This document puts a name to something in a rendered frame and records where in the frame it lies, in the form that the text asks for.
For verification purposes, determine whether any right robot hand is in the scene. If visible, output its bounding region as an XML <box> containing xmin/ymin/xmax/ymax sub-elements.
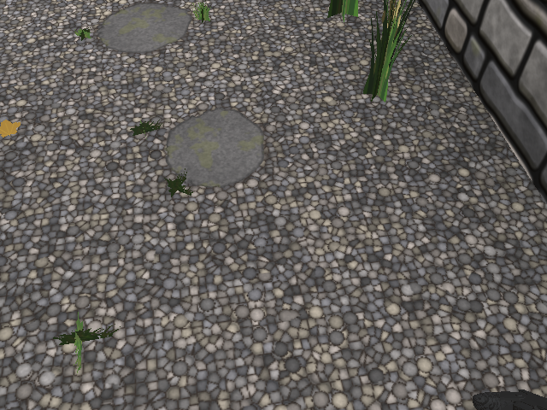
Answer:
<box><xmin>473</xmin><ymin>389</ymin><xmax>547</xmax><ymax>410</ymax></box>

